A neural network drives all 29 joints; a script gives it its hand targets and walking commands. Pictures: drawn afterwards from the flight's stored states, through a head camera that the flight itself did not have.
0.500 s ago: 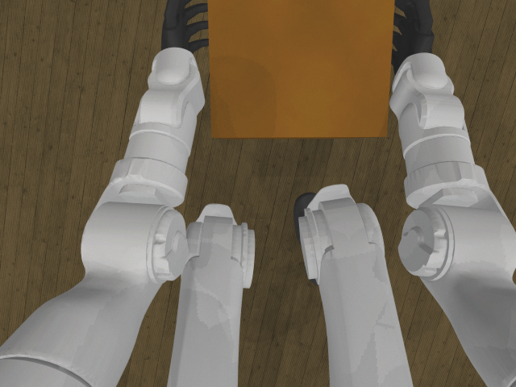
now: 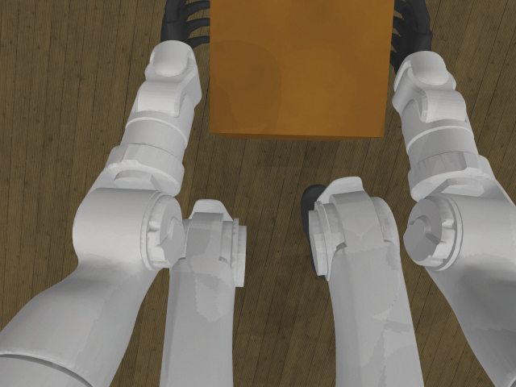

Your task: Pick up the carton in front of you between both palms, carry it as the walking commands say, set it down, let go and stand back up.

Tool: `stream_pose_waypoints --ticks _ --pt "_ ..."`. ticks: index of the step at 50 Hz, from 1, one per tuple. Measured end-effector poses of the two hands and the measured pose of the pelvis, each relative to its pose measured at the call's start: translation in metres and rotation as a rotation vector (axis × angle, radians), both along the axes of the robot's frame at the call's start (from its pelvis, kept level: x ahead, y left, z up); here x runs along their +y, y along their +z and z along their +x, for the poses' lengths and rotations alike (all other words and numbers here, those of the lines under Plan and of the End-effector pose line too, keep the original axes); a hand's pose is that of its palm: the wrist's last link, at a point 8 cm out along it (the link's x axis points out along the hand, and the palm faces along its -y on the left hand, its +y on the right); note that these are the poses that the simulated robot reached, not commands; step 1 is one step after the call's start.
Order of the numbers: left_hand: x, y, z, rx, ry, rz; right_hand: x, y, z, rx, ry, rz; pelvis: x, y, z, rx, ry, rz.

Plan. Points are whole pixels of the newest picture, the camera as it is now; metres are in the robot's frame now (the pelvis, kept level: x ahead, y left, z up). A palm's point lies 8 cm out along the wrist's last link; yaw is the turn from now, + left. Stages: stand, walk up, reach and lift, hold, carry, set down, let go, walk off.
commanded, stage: set down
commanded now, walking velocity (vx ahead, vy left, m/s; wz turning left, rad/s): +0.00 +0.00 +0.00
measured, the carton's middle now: (289, 73) +0.48 -0.09 -0.25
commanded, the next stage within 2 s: let go in 1.76 s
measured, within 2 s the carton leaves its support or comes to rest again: rests again in 0.02 s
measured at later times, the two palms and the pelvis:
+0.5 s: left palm (175, 45) +0.52 +0.07 -0.18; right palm (413, 59) +0.46 -0.25 -0.19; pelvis -0.01 +0.00 -0.01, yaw +0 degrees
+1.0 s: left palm (143, 21) +0.53 +0.08 -0.10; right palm (494, 38) +0.46 -0.29 -0.10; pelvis +0.00 -0.01 +0.03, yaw -1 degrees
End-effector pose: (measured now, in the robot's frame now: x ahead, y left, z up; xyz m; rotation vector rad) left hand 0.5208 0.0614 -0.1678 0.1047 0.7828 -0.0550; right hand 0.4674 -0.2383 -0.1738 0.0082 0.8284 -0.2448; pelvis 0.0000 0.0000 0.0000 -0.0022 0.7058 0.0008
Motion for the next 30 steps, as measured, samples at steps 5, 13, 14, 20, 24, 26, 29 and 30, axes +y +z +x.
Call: stream_pose_waypoints --ticks 5,13,14,20,24,26,29,30 --pt "0.001 -0.004 0.000 -0.003 -0.006 -0.009 -0.001 -0.004 0.000 -0.004 0.005 0.010 -0.001 -0.003 0.000 -0.010 0.002 -0.002" --pt "0.002 -0.005 0.001 -0.008 -0.030 -0.010 -0.002 -0.005 0.000 -0.008 0.023 0.013 -0.001 -0.009 -0.005 -0.034 0.003 -0.007" --pt "0.002 -0.005 0.001 -0.008 -0.032 -0.010 -0.002 -0.005 0.000 -0.009 0.026 0.014 -0.001 -0.009 -0.005 -0.036 0.003 -0.007" --pt "0.003 -0.005 0.001 -0.013 -0.050 -0.009 -0.003 -0.006 0.000 -0.017 0.030 0.020 -0.001 -0.012 -0.008 -0.053 0.004 -0.008" --pt "0.004 -0.008 0.001 -0.028 -0.072 -0.007 -0.005 -0.010 -0.002 -0.030 0.017 0.017 -0.001 -0.013 -0.010 -0.071 0.002 -0.005" --pt "0.009 -0.012 0.000 -0.030 -0.064 0.008 -0.013 -0.014 -0.006 -0.026 -0.013 -0.007 -0.002 -0.013 -0.011 -0.077 0.000 -0.005" --pt "0.021 -0.023 -0.003 -0.022 -0.037 0.021 -0.031 -0.022 -0.016 -0.011 -0.058 -0.036 -0.003 -0.012 -0.012 -0.077 -0.005 -0.005" --pt "0.025 -0.026 -0.004 -0.020 -0.031 0.024 -0.037 -0.024 -0.019 -0.009 -0.069 -0.044 -0.004 -0.012 -0.012 -0.076 -0.006 -0.004"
